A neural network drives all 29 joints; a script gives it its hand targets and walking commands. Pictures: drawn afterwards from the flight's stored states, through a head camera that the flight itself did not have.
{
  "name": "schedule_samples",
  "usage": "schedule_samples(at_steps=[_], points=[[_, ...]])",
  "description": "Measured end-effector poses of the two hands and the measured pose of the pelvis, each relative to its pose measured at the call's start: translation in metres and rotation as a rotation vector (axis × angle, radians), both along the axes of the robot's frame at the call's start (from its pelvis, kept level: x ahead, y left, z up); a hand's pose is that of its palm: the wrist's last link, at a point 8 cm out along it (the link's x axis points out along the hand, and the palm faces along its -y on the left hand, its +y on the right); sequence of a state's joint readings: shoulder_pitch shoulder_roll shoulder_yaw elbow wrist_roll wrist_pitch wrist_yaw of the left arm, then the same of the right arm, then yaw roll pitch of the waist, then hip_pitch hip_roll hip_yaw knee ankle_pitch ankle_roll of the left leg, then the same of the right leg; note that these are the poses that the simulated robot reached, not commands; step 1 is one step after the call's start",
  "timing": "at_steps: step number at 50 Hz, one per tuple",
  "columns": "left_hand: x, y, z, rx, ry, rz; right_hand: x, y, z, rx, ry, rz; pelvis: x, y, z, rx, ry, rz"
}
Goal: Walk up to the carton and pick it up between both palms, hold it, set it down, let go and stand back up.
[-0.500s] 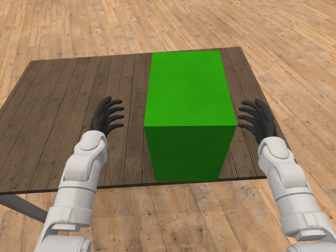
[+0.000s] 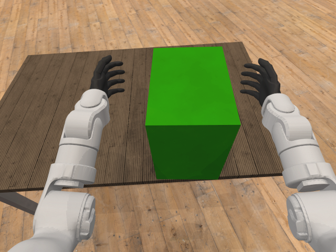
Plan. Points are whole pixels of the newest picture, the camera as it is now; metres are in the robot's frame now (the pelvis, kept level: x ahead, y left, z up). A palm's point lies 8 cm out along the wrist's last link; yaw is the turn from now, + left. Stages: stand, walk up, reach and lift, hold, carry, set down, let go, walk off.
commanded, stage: reach and lift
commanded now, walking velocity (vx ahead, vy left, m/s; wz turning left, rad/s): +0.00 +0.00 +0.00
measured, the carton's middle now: (187, 117) +0.49 -0.03 -0.01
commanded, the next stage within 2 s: none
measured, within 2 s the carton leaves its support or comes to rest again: neither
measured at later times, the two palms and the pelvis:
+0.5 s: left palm (109, 106) +0.45 +0.18 +0.09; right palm (250, 106) +0.45 -0.18 +0.07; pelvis +0.01 +0.00 +0.00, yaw +0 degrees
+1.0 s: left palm (117, 131) +0.44 +0.18 -0.01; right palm (239, 130) +0.44 -0.17 -0.02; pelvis +0.00 +0.02 -0.02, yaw -1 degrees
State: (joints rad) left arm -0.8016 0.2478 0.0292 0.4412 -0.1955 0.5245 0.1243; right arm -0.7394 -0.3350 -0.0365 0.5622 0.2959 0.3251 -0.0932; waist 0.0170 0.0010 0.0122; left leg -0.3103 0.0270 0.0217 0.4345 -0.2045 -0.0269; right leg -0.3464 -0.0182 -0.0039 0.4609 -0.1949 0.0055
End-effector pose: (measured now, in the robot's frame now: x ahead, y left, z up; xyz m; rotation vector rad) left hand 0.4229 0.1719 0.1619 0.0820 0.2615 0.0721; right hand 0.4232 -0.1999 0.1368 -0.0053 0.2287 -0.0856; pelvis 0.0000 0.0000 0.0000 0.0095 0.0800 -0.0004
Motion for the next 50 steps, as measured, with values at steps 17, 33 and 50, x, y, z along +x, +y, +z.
schedule_samples(at_steps=[17, 33, 50], points=[[0.032, 0.002, -0.039, -0.006, 0.036, -0.013, 0.031, 0.005, -0.03, 0.043, 0.005, -0.021, 0.008, 0.0, -0.001, 0.0, 0.088, 0.001], [0.009, 0.005, -0.12, -0.05, 0.026, 0.01, 0.012, 0.025, -0.097, 0.021, 0.029, -0.019, -0.003, 0.002, -0.006, -0.005, 0.208, 0.001], [0.014, 0.006, -0.171, -0.012, 0.032, 0.034, 0.012, 0.025, -0.154, 0.025, 0.044, -0.05, 0.0, 0.016, -0.019, -0.024, 0.423, -0.002]])
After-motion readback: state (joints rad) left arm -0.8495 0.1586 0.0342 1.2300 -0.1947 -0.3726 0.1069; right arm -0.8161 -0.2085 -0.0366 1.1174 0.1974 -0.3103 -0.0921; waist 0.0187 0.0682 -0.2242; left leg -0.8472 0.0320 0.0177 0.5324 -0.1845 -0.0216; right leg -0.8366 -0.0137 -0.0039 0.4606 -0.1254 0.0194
